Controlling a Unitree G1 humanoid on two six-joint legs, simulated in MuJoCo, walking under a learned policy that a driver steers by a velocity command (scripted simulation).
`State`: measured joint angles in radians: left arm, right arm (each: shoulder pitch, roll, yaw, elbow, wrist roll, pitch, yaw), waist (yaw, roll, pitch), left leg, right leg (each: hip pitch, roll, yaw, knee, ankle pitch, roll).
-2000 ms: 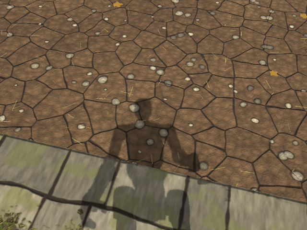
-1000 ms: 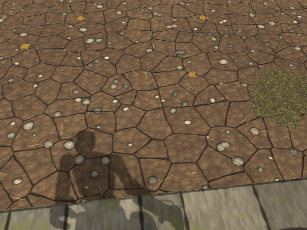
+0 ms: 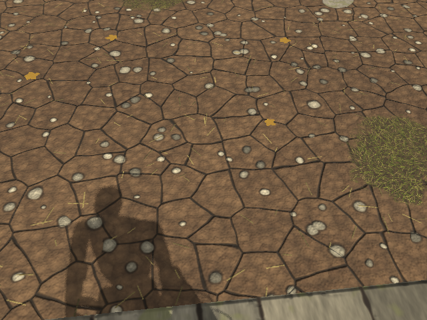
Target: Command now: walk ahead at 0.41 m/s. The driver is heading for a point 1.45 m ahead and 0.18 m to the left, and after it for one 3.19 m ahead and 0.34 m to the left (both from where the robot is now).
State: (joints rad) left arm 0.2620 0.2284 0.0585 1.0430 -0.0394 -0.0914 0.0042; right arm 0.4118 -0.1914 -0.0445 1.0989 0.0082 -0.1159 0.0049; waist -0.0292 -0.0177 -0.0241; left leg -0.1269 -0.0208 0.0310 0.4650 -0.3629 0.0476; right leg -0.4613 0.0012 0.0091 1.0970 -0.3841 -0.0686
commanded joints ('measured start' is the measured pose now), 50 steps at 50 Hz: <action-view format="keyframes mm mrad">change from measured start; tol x32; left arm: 1 -140 71 16 -95 6 -30 -15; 50 -17 229 44 -164 47 92 34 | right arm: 1 107 -73 5 -15 -6 12 7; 50 -171 -112 -56 -351 7 160 -71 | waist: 1 -17 98 125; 11 7 158 133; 17 113 -146 -460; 38 22 272 71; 50 37 -169 -116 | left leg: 1 273 284 -313 -249 369 142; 14 72 159 -44 151 998 -2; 16 -352 -76 -101 869 -345 -81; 17 -345 -54 -234 954 -327 -75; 36 -290 203 -331 -184 3 113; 42 58 280 -437 -67 675 189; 47 -31 183 -404 -55 582 121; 50 -407 -53 -219 320 -120 -29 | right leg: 1 -487 -104 17 53 115 -8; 13 211 69 -83 -558 470 -35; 16 925 -454 502 -532 1213 -339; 22 95 -218 155 -838 596 -186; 32 2 -175 120 -867 -172 -70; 41 -134 27 67 -124 -170 69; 50 526 -278 277 -765 495 -24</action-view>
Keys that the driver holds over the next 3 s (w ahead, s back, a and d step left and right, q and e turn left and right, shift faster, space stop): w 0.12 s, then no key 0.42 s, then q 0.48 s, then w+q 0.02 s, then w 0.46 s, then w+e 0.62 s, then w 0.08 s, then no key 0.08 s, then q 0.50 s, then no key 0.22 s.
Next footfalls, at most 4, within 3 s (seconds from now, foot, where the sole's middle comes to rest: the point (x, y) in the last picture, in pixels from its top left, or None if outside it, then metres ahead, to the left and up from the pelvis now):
0.28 right None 0.34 -0.12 -0.77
0.66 left None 0.31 0.10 -0.77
0.98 right None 0.32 -0.15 -0.77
1.50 left None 0.41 0.17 -0.77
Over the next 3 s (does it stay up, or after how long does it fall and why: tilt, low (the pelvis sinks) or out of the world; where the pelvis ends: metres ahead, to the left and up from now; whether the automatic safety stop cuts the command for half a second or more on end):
stays up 1.00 0.12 -0.19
